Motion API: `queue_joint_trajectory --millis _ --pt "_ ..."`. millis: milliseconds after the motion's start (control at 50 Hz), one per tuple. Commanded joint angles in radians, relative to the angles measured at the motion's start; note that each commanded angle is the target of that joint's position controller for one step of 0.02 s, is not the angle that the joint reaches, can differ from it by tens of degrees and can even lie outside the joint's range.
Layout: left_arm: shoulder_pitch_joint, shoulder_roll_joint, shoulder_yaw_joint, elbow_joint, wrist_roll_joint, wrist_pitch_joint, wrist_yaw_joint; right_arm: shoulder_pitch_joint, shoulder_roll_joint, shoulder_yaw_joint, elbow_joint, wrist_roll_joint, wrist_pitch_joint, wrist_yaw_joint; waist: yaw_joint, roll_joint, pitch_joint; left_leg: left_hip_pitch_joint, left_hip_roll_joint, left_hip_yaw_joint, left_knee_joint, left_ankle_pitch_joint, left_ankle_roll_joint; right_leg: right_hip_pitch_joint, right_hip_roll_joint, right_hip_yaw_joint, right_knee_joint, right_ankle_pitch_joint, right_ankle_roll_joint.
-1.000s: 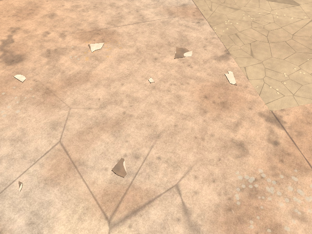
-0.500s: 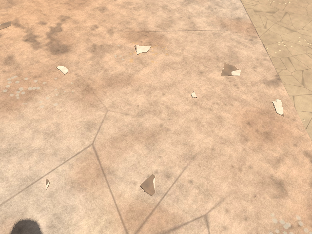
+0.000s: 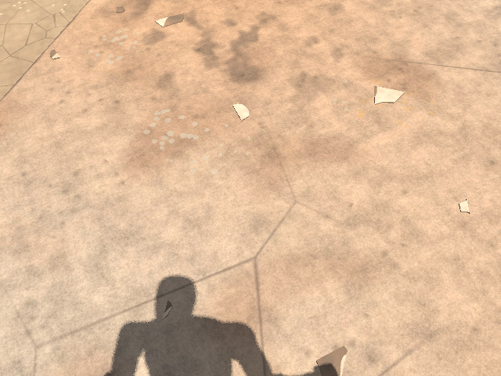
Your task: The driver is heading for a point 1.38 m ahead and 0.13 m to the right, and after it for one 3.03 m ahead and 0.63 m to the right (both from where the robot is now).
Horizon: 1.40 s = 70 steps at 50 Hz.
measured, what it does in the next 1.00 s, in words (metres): walks ahead: left foot, then right foot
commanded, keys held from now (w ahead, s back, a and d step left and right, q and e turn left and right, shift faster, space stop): q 0.08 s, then no key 0.68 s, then w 0.24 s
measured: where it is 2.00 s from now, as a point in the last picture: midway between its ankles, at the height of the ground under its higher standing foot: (241, 301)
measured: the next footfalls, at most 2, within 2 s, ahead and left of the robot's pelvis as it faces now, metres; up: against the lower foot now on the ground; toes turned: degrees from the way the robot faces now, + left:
left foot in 0.24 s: +0.16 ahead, +0.12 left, +0.00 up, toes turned +7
right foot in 0.58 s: +0.12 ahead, -0.09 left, +0.00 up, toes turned +7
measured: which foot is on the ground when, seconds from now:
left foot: up 0.00-0.22, down 0.24-1.00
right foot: down 0.00-0.24, up 0.26-0.56, down 0.58-1.00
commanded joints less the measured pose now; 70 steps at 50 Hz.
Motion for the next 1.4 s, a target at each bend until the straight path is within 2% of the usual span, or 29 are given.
queue_joint_trajectory --millis 20,80,180,220,240,260,280,320,360,420,500,540,580,600,620,700,760,800,860,920,1000,1020,1040,1060,1080,1120,1200,1280,1400 --pt "-0.020 0.105 0.019 -0.057 -0.001 -0.006 0.003 0.076 0.009 0.013 -0.051 0.001 0.015 0.018 -0.047 -0.161 -0.122 0.039 0.042 0.005 -0.092 0.106 -0.006 0.057 -0.274 0.098 -0.111 0.659 -0.141" --pt "-0.021 0.126 0.024 -0.055 -0.005 0.009 0.004 -0.004 0.021 0.028 -0.084 0.004 0.016 0.030 -0.028 -0.165 -0.115 0.143 0.043 0.055 -0.275 0.202 0.005 0.011 -0.251 0.012 -0.092 0.567 -0.119" --pt "0.056 0.175 0.039 -0.026 -0.005 0.042 0.002 -0.068 -0.003 0.028 -0.122 0.001 0.009 0.018 0.020 -0.168 -0.110 0.222 0.006 0.069 -0.480 0.077 0.031 0.087 -0.290 0.047 0.017 0.470 -0.107" --pt "0.093 0.165 0.038 -0.006 -0.006 0.062 0.007 -0.004 -0.015 0.025 -0.101 -0.012 -0.016 0.008 -0.005 -0.082 -0.139 0.371 -0.006 0.048 -0.690 0.202 0.056 0.065 -0.239 0.019 0.183 0.327 -0.055" --pt "0.158 0.120 0.024 -0.017 0.002 0.068 0.005 0.057 -0.091 0.008 -0.102 -0.026 -0.030 -0.004 -0.010 0.082 -0.225 0.532 0.185 -0.161 -0.725 0.439 0.090 -0.033 -0.188 -0.029 0.367 0.054 -0.004" --pt "0.175 0.030 -0.007 -0.061 -0.015 0.077 0.000 0.050 -0.160 -0.001 -0.127 -0.004 -0.025 -0.017 -0.013 0.256 -0.273 0.641 0.442 -0.454 -0.749 0.747 0.278 -0.249 -0.030 -0.034 0.558 -0.495 0.049" --pt "0.091 0.103 0.011 -0.050 -0.005 0.099 0.005 0.132 -0.109 0.002 -0.090 0.034 -0.018 -0.031 -0.081 0.117 -0.295 0.600 0.409 -0.412 -0.755 0.686 0.324 -0.244 -0.040 0.093 0.637 -0.498 0.059" --pt "0.025 0.089 0.011 -0.057 -0.012 0.110 0.002 0.027 -0.046 0.030 -0.077 0.021 -0.008 -0.045 -0.022 0.066 -0.153 0.473 0.303 -0.280 -0.808 0.553 0.261 -0.254 -0.058 0.143 0.614 -0.386 0.061" --pt "0.070 0.096 0.014 -0.023 0.005 0.120 0.003 -0.055 -0.017 0.041 -0.085 0.018 -0.008 -0.053 0.022 0.078 -0.131 0.401 0.226 -0.181 -0.823 0.568 0.209 -0.174 -0.046 0.129 0.569 -0.295 0.065" --pt "0.090 0.063 0.007 -0.002 -0.004 0.131 0.001 -0.051 -0.016 0.044 -0.065 0.011 -0.018 -0.046 0.027 0.043 -0.156 0.373 0.203 -0.138 -0.820 0.528 0.198 -0.091 -0.026 0.125 0.468 -0.274 0.065" --pt "0.052 0.054 0.001 0.002 -0.005 0.138 0.010 -0.031 -0.031 0.038 -0.027 0.003 -0.013 -0.042 -0.002 0.082 -0.129 0.327 0.200 -0.177 -0.836 0.235 0.195 -0.024 -0.004 0.115 0.296 -0.242 0.053" --pt "0.081 0.039 -0.003 0.020 -0.003 0.130 0.012 -0.050 -0.033 0.038 -0.014 0.013 -0.005 -0.044 0.023 0.056 -0.118 0.269 0.183 -0.185 -0.822 0.090 0.165 0.072 0.010 0.096 0.135 -0.131 0.034" --pt "0.096 0.064 -0.005 0.024 0.017 0.105 0.015 -0.024 0.008 0.051 0.004 0.019 -0.005 -0.047 0.025 -0.029 -0.097 0.175 0.140 -0.179 -0.787 -0.028 0.075 0.173 -0.093 0.228 -0.040 -0.066 0.004" --pt "0.038 0.128 0.005 0.008 0.013 0.092 0.016 0.010 0.034 0.052 0.007 0.029 -0.004 -0.044 -0.027 -0.140 -0.056 0.188 0.040 -0.080 -0.739 -0.009 0.034 0.067 -0.192 0.354 -0.101 -0.142 -0.030" --pt "-0.005 0.110 0.002 0.013 0.001 0.085 0.010 -0.013 0.026 0.051 0.023 0.025 -0.002 -0.040 -0.028 -0.191 -0.023 0.344 0.010 -0.038 -0.708 0.082 0.021 -0.110 -0.219 0.384 -0.155 -0.221 -0.047" --pt "-0.002 0.073 -0.009 0.042 -0.009 0.064 0.016 0.025 -0.009 0.038 0.088 0.015 -0.020 -0.035 -0.028 -0.148 -0.046 0.450 0.062 -0.080 -0.730 0.227 0.030 -0.070 -0.119 0.276 -0.132 -0.156 0.009" --pt "0.035 0.063 -0.007 0.072 -0.010 0.064 0.016 0.041 0.012 0.044 0.137 0.021 -0.026 -0.043 -0.012 -0.081 -0.047 0.413 0.069 -0.087 -0.756 0.221 0.026 0.000 -0.111 0.257 -0.103 -0.098 -0.001" --pt "0.078 0.088 0.006 0.098 -0.006 0.071 0.012 0.063 0.012 0.041 0.168 0.018 -0.020 -0.043 0.003 -0.098 -0.042 0.376 0.019 -0.044 -0.709 0.007 0.033 0.006 -0.099 0.273 -0.125 -0.359 -0.025" --pt "0.113 0.149 0.033 0.112 -0.007 0.084 0.009 0.017 0.028 0.039 0.150 0.000 -0.016 -0.028 0.028 -0.181 0.077 0.178 -0.031 0.066 -0.521 -0.100 0.045 0.000 -0.238 0.455 -0.256 -0.682 -0.124" --pt "0.092 0.133 0.040 0.120 0.001 0.065 0.004 0.011 0.028 0.037 0.140 0.000 -0.042 -0.013 0.016 -0.152 0.091 0.108 0.033 0.058 -0.419 -0.063 0.056 0.049 -0.304 0.491 -0.296 -0.540 -0.170" --pt "0.038 0.124 0.047 0.133 -0.011 0.043 -0.008 0.137 0.045 0.030 0.192 0.015 -0.074 -0.011 -0.056 -0.119 0.056 0.442 -0.021 0.122 -0.670 0.036 0.073 -0.072 -0.195 0.311 -0.163 -0.397 -0.124" --pt "0.028 0.105 0.043 0.130 -0.006 0.038 -0.008 0.240 0.024 0.020 0.230 0.012 -0.082 -0.017 -0.091 -0.073 0.029 0.603 -0.005 0.064 -0.717 0.010 0.080 -0.171 -0.151 0.258 -0.054 -0.376 -0.103" --pt "-0.011 0.033 0.021 0.098 -0.007 0.030 -0.015 0.368 -0.054 0.001 0.256 0.000 -0.092 -0.031 -0.142 0.131 -0.007 0.743 0.203 -0.268 -0.891 -0.228 0.132 -0.329 -0.044 0.127 0.244 -0.309 -0.055" --pt "-0.035 0.031 0.021 0.063 0.000 0.025 -0.022 0.458 -0.128 -0.018 0.282 0.008 -0.088 -0.029 -0.154 0.264 -0.001 0.773 0.390 -0.627 -1.028 -0.397 0.228 -0.499 0.059 0.059 0.489 -0.374 -0.043" --pt "-0.064 0.086 0.034 0.065 0.020 0.027 -0.026 0.376 -0.076 -0.002 0.266 0.002 -0.081 -0.031 -0.105 0.096 0.047 0.691 0.394 -0.586 -1.003 -0.371 0.244 -0.522 -0.010 0.151 0.628 -0.341 -0.059" --pt "-0.046 0.055 0.027 0.089 0.006 0.016 -0.045 0.245 -0.032 0.012 0.224 0.006 -0.091 -0.028 -0.036 0.005 0.041 0.617 0.311 -0.408 -1.011 -0.201 0.192 -0.480 -0.066 0.177 0.649 -0.168 -0.057" --pt "-0.061 0.038 0.025 0.105 0.020 0.032 -0.057 0.285 0.012 0.034 0.260 0.020 -0.113 -0.038 -0.019 0.014 0.002 0.643 0.229 -0.183 -1.003 0.243 0.160 -0.462 -0.081 0.120 0.618 -0.031 0.002" --pt "-0.221 0.020 0.013 0.048 0.014 0.043 -0.055 0.333 0.017 0.044 0.292 0.019 -0.113 -0.040 -0.042 0.023 0.040 0.623 0.203 -0.089 -0.998 0.443 0.171 -0.501 -0.075 0.074 0.489 0.039 0.039" --pt "-0.338 0.025 0.005 -0.005 0.001 0.042 -0.048 0.335 -0.008 0.042 0.320 0.016 -0.115 -0.046 -0.046 0.051 0.073 0.614 0.225 -0.033 -0.985 0.589 0.167 -0.338 -0.037 0.035 0.227 0.105 -0.010"
Velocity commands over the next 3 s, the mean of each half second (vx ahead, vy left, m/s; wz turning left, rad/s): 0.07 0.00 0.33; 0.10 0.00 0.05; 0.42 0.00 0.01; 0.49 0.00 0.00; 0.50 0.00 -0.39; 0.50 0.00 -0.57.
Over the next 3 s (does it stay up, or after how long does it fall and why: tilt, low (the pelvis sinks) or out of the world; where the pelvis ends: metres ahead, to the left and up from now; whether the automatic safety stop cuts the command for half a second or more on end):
stays up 1.17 0.03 0.00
